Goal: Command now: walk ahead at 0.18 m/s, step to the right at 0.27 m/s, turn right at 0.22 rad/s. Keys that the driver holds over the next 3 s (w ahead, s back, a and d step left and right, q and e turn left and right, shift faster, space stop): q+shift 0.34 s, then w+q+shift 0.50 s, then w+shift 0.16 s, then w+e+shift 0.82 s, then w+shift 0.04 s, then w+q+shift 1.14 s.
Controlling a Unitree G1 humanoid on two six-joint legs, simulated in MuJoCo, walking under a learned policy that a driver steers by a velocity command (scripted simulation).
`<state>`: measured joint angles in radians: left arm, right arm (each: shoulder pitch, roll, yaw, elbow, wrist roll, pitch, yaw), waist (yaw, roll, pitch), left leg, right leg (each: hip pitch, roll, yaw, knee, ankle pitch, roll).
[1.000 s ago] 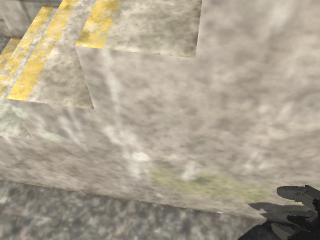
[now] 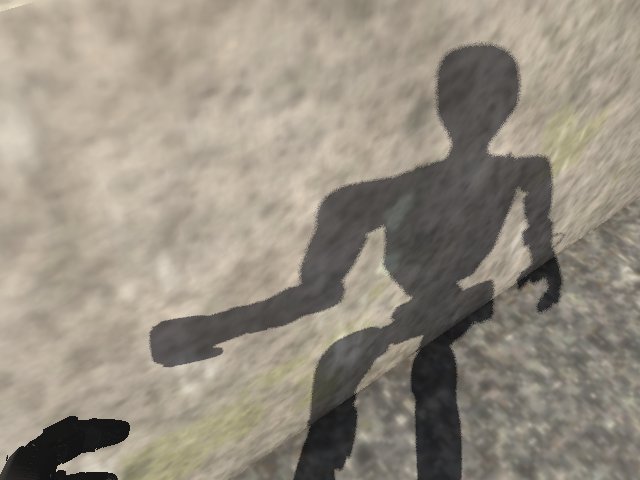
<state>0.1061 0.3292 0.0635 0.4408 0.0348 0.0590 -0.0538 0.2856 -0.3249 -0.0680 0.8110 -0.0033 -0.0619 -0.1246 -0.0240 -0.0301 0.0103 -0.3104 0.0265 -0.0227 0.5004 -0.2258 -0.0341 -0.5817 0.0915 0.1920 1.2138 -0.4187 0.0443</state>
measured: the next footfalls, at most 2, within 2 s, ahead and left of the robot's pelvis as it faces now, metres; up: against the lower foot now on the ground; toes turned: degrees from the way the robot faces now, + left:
right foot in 0.16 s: +0.06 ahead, -0.20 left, +0.00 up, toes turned +8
left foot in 0.54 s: -0.03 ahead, +0.09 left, +0.00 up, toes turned +26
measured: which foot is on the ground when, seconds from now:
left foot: down 0.00-0.14, up 0.16-0.52, down 0.54-0.98, up 1.00-1.00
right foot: up 0.00-0.14, down 0.16-0.54, up 0.56-0.96, down 0.98-1.00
